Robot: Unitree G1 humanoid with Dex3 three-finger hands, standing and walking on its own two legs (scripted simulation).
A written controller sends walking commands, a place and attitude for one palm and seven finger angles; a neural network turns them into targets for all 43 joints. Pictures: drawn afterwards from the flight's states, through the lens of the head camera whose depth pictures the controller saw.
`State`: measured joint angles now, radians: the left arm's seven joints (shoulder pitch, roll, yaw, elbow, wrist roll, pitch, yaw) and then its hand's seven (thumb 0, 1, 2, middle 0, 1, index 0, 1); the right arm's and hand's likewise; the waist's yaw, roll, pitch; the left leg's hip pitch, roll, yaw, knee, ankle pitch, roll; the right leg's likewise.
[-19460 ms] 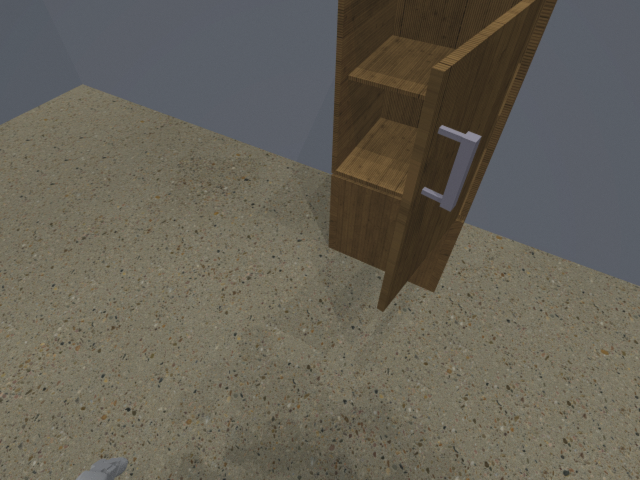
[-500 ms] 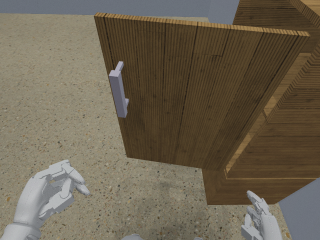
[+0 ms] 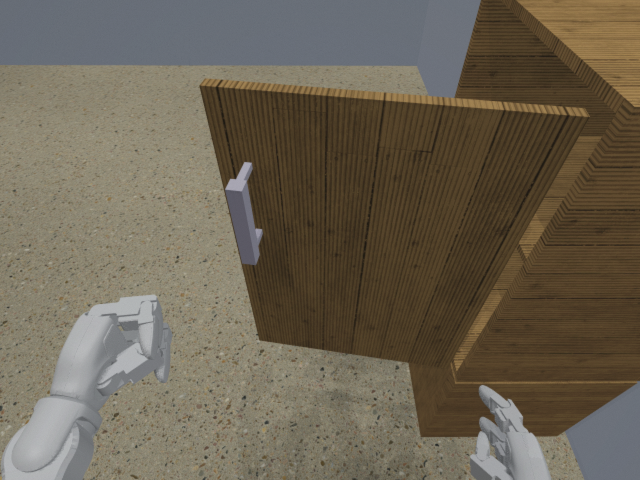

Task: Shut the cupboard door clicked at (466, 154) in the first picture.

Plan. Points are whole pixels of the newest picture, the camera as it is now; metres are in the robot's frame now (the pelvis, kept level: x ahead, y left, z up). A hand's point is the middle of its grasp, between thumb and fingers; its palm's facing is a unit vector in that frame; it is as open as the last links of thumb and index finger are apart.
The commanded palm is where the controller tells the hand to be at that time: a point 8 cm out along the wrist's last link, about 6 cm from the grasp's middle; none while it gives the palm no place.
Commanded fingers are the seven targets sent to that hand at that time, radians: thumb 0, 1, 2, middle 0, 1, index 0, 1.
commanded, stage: raise the hand and make a fist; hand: left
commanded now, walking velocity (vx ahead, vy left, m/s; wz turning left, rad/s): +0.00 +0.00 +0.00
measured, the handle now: (248, 215) +0.43 +0.14 +0.11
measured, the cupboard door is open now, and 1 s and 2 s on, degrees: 81 81 81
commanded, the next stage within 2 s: bring the fist close to the handle in 0.40 s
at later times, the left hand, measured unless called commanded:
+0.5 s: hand (169, 354) +0.22 +0.18 +0.10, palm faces -0.03 -1.00 -0.08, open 3.1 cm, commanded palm +0.20 +0.22 +0.11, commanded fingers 0.00 0.90 0.90 -1.30 -1.50 -1.30 -1.50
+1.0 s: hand (213, 309) +0.28 +0.15 +0.10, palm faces -0.06 -1.00 -0.06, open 3.1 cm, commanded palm +0.26 +0.19 +0.11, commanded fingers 0.00 0.90 0.90 -1.30 -1.50 -1.30 -1.50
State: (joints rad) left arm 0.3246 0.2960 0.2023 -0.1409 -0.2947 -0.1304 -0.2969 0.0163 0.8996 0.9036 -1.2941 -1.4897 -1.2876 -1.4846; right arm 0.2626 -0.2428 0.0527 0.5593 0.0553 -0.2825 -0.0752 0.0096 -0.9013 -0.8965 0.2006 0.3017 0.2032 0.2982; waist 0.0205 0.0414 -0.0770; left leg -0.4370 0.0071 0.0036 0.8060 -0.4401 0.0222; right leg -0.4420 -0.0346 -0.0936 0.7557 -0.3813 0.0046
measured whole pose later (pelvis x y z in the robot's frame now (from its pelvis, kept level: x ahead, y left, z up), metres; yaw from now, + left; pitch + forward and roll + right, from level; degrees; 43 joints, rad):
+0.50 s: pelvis +0.00 -0.01 +0.01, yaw +0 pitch +3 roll -1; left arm 0.32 0.28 0.20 -0.10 -0.29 -0.14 -0.29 0.02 0.90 0.90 -1.30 -1.50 -1.30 -1.50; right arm 0.26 -0.25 0.04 0.58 0.05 -0.27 -0.07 0.01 -0.90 -0.90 0.20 0.30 0.20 0.30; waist 0.02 0.04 -0.07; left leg -0.38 0.01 0.01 0.75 -0.41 0.01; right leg -0.40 -0.03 -0.09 0.72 -0.36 -0.01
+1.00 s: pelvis +0.00 -0.02 +0.01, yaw -1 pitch +3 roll +0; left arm 0.08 0.25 0.15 0.05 -0.24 -0.12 -0.21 0.02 0.90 0.90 -1.30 -1.50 -1.30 -1.50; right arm 0.26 -0.25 0.04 0.60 0.05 -0.25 -0.07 0.01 -0.90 -0.90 0.20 0.30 0.20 0.30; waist 0.00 0.04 -0.05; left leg -0.39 0.01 0.02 0.72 -0.39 0.00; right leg -0.42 -0.03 -0.08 0.72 -0.36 -0.02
